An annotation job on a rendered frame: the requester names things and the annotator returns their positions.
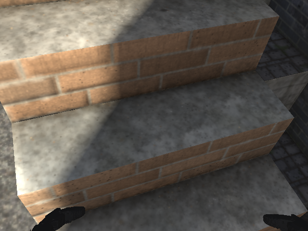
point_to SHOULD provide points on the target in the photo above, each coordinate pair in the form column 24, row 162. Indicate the robot right hand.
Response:
column 286, row 223

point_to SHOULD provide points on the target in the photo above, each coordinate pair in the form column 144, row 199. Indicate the robot left hand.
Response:
column 59, row 217

